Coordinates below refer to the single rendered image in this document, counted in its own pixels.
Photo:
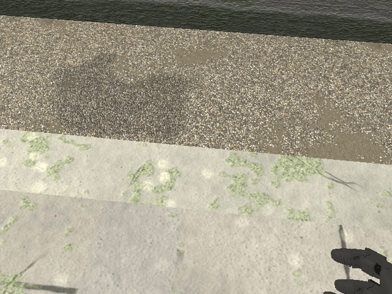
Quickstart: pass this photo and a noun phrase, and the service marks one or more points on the right robot hand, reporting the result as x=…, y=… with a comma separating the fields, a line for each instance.
x=370, y=262

